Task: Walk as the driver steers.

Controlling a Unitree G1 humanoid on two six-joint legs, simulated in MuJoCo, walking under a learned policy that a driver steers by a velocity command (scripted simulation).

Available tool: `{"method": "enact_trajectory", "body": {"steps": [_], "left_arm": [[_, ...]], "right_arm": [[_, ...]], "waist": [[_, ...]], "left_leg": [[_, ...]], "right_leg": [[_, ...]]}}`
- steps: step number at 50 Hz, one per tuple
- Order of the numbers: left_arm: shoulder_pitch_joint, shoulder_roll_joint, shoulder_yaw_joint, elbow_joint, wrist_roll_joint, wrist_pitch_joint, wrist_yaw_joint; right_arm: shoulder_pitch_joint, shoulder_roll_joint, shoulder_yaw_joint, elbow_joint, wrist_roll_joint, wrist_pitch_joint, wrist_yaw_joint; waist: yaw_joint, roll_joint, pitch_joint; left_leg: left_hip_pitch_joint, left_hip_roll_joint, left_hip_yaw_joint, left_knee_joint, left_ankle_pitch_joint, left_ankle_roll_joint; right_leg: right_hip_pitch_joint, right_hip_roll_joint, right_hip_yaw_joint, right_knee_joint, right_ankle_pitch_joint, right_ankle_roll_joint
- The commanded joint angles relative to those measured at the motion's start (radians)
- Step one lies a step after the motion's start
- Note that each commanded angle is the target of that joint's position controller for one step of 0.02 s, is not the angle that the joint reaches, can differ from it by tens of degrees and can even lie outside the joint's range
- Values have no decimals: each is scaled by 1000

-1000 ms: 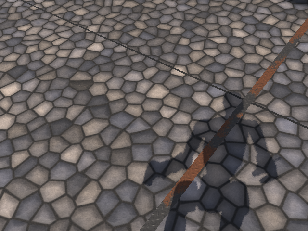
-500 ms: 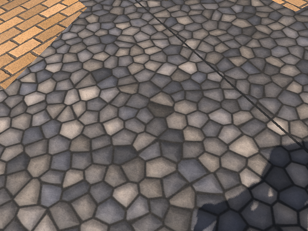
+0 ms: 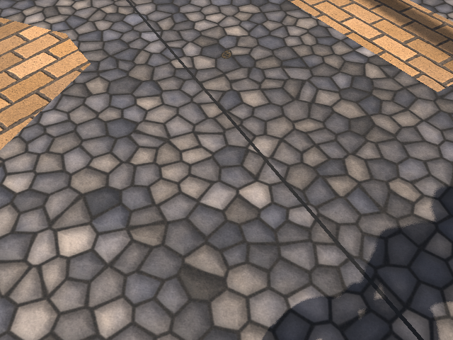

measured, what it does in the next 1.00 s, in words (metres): walks ahead, turning right: left foot, then right foot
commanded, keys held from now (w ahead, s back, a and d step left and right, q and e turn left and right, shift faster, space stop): w+shift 0.20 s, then w+e+shift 0.48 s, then w+q+shift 0.32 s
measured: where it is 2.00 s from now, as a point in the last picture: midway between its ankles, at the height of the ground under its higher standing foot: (257, 65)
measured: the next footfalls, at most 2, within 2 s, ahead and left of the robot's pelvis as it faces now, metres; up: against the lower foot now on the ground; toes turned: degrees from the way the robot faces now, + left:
left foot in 0.22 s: +0.46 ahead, +0.14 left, +0.00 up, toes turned +3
right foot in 0.70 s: +0.87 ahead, -0.04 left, +0.00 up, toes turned -23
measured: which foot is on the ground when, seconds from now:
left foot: up 0.00-0.20, down 0.22-0.66, up 0.68-1.00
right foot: down 0.00-0.24, up 0.26-0.68, down 0.70-1.00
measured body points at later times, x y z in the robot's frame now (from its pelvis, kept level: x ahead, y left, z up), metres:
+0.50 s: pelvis +0.50 +0.06 +0.00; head +0.52 +0.07 +0.45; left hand +0.68 +0.30 -0.11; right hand +0.43 -0.21 -0.13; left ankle +0.42 +0.14 -0.74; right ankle +0.58 -0.09 -0.65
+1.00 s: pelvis +0.98 -0.05 -0.01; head +1.00 -0.05 +0.44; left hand +1.02 +0.21 -0.15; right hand +1.08 -0.32 -0.12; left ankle +1.22 +0.04 -0.67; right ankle +0.83 -0.02 -0.74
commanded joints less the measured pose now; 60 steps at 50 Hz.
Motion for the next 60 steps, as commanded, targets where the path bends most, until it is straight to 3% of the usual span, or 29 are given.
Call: {"method": "enact_trajectory", "body": {"steps": [1, 5, 8, 10, 11, 12, 13, 14, 16, 18, 22, 27, 30, 32, 34, 35, 36, 37, 38, 41, 45, 51, 53, 55, 56, 57, 58, 59, 60], "left_arm": [[-87, 107, 19, -66, -14, -46, -7], [-15, 151, 31, -45, -43, -67, -15], [27, 195, 37, -19, -28, -51, -3], [25, 241, 45, -6, 4, -18, 20], [2, 233, 43, -11, 14, -3, 29], [24, 132, 20, -39, 21, -2, 27], [163, -8, -12, -90, -46, -17, 3], [64, 86, -1, -87, -43, -19, 15], [-89, 93, 0, -101, -35, -16, 11], [-89, 55, -4, -93, -4, 18, -10], [-220, 28, -7, -147, -8, 70, -38], [-405, 7, -32, -216, -18, 60, -57], [-413, 33, -32, -222, -12, 54, -63], [-225, 91, -11, -173, -14, 59, -54], [188, 179, 43, -52, -16, 64, -27], [174, 195, 62, -31, -24, 64, -3], [65, 255, 67, -44, -5, 70, -2], [26, 265, 74, -77, 2, 73, 6], [-15, 169, 61, -92, 11, 66, 15], [-90, 73, 22, -75, 9, 7, 21], [-52, 76, 19, -36, -2, -58, 4], [44, 75, -2, -13, -17, -69, 24], [9, 133, 8, -24, -11, -55, 57], [-77, 181, 26, -56, 7, -19, 79], [-170, 202, 36, -85, 19, -1, 82], [-256, 196, 43, -97, 15, 7, 69], [-301, -2, -9, -167, 37, -23, 43], [-179, -24, -32, -265, -12, -44, 25], [-221, 34, -42, -261, 7, -68, 21]], "right_arm": [[-85, -56, 5, -110, -3, -1, 19], [-194, -44, 10, -116, 17, -12, 40], [-196, -81, -8, -113, 3, -14, 23], [16, -135, -36, -57, 0, -11, 2], [240, -170, -58, 13, -3, -11, -13], [408, -262, -87, 43, -19, -10, -35], [346, -341, -109, 32, -29, -12, -32], [258, -270, -108, 16, -23, -11, -23], [162, -143, -82, 42, -22, -36, -20], [178, -69, -60, 83, -11, -54, -22], [193, -44, -54, 121, 25, -80, -19], [226, -64, -51, 141, 23, -87, -32], [254, -127, -58, 142, 27, -77, -64], [213, -190, -77, 117, 18, -48, -89], [89, -227, -95, 71, 2, -12, -89], [76, -149, -83, 85, 1, -11, -63], [161, 11, -38, 17, -13, -33, -56], [215, -8, -24, -39, 20, -58, -43], [145, -84, -34, -13, 22, -67, -44], [130, -52, -28, 25, 16, -17, -27], [-14, -27, -24, -10, 31, 28, 5], [-175, -3, -9, -40, 37, -4, 27], [-93, -43, -21, -11, 31, -1, 29], [185, -132, -58, 70, 32, 11, 17], [422, -179, -87, 139, 33, 18, 5], [551, -209, -115, 174, 41, 26, -11], [470, -224, -120, 192, 42, 41, -20], [373, -269, -126, 146, 16, 43, -24], [310, -195, -122, 106, 9, 42, -29]], "waist": [[-72, -77, 161], [-23, -36, 153], [-28, -79, 83], [-136, -152, -66], [-242, -137, -169], [-272, -18, -306], [-105, 371, -478], [-126, 186, -382], [-89, -40, -101], [-37, -10, -18], [-14, 8, 81], [-21, -4, 135], [9, 22, 93], [121, 79, -17], [314, 66, -166], [270, -89, -90], [79, -272, -76], [61, -263, -258], [63, -46, -89], [-49, 121, 90], [-31, 23, 164], [37, -73, 87], [-32, -146, 10], [-191, -182, -115], [-315, -176, -181], [-392, -64, -166], [-236, 205, -70], [-116, 239, -269], [-126, 17, -185]], "left_leg": [[-39, 80, 23, -262, 179, -29], [171, 29, 124, -580, 485, 2], [177, -47, 168, -653, 364, 35], [380, -123, 176, -629, 156, 62], [622, -111, 146, -648, 105, 73], [877, 113, -110, -606, -206, 71], [1088, 361, -722, -879, -558, 147], [1013, 332, -738, -978, -549, 126], [692, 261, -379, -958, -177, 83], [515, 190, -164, -985, 48, 26], [490, 138, 88, -1080, 256, -34], [546, 67, 320, -1114, 626, -79], [672, 102, 367, -1009, 1132, -104], [717, 144, 356, -768, 1412, -108], [535, 166, 301, -206, 1301, -78], [325, -8, 294, 198, 370, -54], [-7, -107, 176, 499, -249, -54], [-179, -92, 6, 518, -195, -35], [-236, -37, 11, 456, -102, -26], [-18, 60, -42, 271, -3, -32], [-22, 64, 4, -69, 169, -29], [57, -69, 252, -546, 489, 53], [145, -129, 273, -591, 449, 68], [411, -199, 262, -566, 313, 94], [614, -172, 185, -580, 243, 143], [751, -108, 81, -670, 195, 207], [878, -23, -121, -516, 381, 245], [1068, 152, -623, -756, 27, 452], [963, 188, -755, -962, -231, 411]], "right_leg": [[-193, -226, 200, -387, 5, -161], [-98, -223, 86, -494, 290, -129], [192, -256, 44, -341, 779, -92], [268, -280, 21, 3, 1111, -62], [163, -249, 20, 306, 1018, -47], [-66, -190, 44, 696, 628, -55], [-417, -7, 136, 1055, -175, -22], [-537, -71, 191, 1115, -113, -55], [-530, -161, 179, 983, 34, -56], [-437, -208, 188, 917, 53, -47], [-555, -229, 123, 835, 131, -20], [-533, -157, -41, 496, 352, -57], [-392, -55, -141, 328, 377, -101], [-195, 10, -148, 325, 282, -130], [214, 18, -28, 299, 126, -204], [290, -53, 111, 210, 79, -246], [388, -201, 423, 262, 320, -293], [515, -364, 809, -58, -112, -418], [358, -386, 819, -199, -307, -364], [-114, -316, 499, -241, -120, -237], [-166, -172, 133, -306, 306, -64], [173, -154, -99, -299, 1047, 51], [298, -207, -132, -174, 1335, 75], [289, -242, -131, 161, 1495, 81], [179, -253, -112, 466, 1438, 70], [-3, -126, -130, 929, 829, 56], [-461, 23, -39, 1274, -223, 59], [-730, 11, 168, 1373, -269, 74], [-766, -54, 217, 1246, -160, 42]]}}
